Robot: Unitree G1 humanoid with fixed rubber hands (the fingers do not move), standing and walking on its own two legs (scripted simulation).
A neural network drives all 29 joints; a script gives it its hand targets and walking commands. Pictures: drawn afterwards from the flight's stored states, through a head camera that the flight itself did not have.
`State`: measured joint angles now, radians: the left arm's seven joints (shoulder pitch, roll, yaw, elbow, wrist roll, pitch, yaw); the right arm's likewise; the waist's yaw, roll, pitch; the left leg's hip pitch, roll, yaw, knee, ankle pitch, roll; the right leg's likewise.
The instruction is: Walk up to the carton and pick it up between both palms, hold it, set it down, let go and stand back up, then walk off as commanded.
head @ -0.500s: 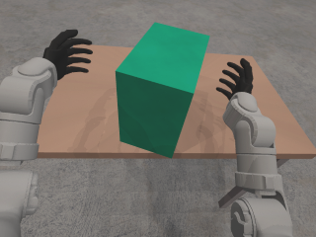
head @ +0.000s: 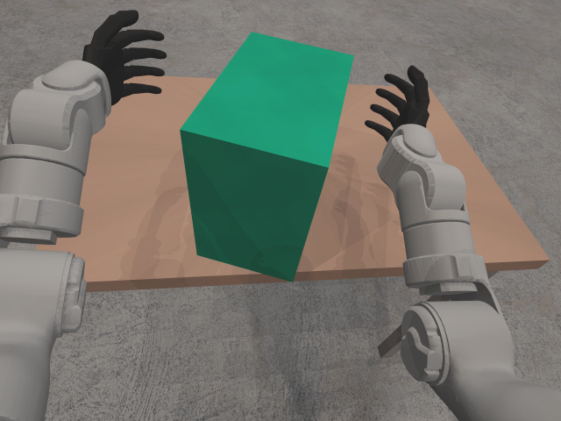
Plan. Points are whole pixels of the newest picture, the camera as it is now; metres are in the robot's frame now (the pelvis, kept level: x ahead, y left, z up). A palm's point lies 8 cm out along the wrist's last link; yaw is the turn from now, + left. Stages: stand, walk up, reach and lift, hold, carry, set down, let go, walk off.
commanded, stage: reach and lift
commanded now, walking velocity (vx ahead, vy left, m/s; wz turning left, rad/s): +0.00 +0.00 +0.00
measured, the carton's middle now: (272, 159) +0.49 -0.01 +0.09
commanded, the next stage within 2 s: none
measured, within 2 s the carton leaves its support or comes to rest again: neither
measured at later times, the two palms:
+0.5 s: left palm (143, 135) +0.46 +0.17 +0.16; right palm (399, 185) +0.39 -0.18 +0.14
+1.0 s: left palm (163, 143) +0.47 +0.15 +0.14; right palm (387, 182) +0.40 -0.17 +0.13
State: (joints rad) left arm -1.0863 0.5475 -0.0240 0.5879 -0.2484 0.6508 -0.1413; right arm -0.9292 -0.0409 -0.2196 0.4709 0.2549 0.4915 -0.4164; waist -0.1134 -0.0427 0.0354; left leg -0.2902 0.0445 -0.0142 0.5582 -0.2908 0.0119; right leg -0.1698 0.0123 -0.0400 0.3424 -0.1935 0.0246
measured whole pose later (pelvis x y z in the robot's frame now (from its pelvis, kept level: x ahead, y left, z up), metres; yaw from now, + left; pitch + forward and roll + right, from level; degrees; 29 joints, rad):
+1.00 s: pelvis -0.01 +0.00 +0.00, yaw -1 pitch +9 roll -4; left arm -1.07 0.33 -0.03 1.05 -0.25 0.17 -0.06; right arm -0.91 0.00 -0.28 0.87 0.15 0.12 -0.36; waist -0.11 -0.04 -0.06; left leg -0.47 0.04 -0.01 0.56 -0.25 0.01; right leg -0.35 0.01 -0.04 0.35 -0.15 0.03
